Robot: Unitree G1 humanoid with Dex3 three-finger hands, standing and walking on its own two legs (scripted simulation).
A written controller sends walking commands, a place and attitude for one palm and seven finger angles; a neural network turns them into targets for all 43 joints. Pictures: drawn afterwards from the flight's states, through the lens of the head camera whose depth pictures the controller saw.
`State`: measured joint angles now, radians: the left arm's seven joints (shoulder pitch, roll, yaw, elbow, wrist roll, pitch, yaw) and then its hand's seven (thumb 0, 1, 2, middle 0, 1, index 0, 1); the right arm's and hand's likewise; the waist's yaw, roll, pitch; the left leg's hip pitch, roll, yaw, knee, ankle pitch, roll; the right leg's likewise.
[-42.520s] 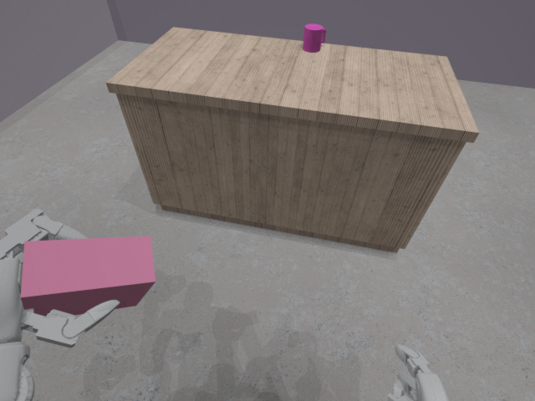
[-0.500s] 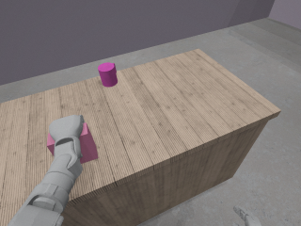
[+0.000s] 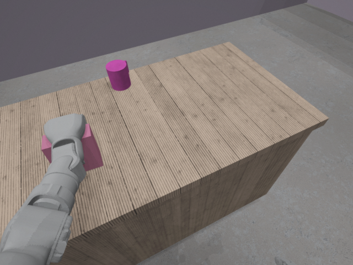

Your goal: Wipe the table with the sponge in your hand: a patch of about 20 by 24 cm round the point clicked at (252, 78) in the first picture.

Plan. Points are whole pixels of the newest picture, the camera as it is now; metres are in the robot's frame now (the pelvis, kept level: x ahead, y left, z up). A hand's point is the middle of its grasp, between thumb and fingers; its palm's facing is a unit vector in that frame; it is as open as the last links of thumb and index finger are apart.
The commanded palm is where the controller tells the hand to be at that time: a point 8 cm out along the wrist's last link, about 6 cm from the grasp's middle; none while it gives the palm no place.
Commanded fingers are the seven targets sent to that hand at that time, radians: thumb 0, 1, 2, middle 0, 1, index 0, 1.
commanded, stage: wipe forward along the middle lane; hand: left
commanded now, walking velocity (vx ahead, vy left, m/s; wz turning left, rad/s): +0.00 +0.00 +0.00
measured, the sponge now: (77, 156) +0.39 +0.29 +0.00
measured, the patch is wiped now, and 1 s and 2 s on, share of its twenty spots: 1.00 1.00 1.00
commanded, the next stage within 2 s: slide back across to the first lane in 0.46 s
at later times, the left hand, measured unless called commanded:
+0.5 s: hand (70, 130) +0.44 +0.31 +0.04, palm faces -0.12 +0.00 -0.99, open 9.8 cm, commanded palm +0.44 +0.29 +0.07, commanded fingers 0.00 0.10 1.30 -1.20 -1.60 -1.20 -1.60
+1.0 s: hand (55, 129) +0.44 +0.35 +0.04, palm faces -0.10 -0.04 -0.99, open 9.8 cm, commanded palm +0.41 +0.34 +0.09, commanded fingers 0.00 0.10 1.30 -1.20 -1.60 -1.20 -1.60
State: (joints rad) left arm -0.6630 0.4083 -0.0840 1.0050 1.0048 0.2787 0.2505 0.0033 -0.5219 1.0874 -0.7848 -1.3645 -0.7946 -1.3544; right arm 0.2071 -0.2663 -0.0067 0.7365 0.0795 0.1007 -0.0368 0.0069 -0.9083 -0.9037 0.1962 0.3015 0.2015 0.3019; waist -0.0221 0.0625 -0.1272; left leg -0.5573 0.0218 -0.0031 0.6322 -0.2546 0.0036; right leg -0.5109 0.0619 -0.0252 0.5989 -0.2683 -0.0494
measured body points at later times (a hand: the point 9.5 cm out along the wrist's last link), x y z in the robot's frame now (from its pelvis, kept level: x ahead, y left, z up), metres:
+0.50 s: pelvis +0.01 +0.02 -0.01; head +0.06 +0.02 +0.44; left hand +0.45 +0.30 +0.09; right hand +0.09 -0.24 -0.13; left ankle +0.03 +0.12 -0.72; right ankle +0.01 -0.09 -0.72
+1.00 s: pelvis +0.03 +0.03 +0.00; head +0.08 +0.03 +0.45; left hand +0.45 +0.34 +0.10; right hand +0.09 -0.24 -0.12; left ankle +0.03 +0.12 -0.72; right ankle +0.01 -0.09 -0.72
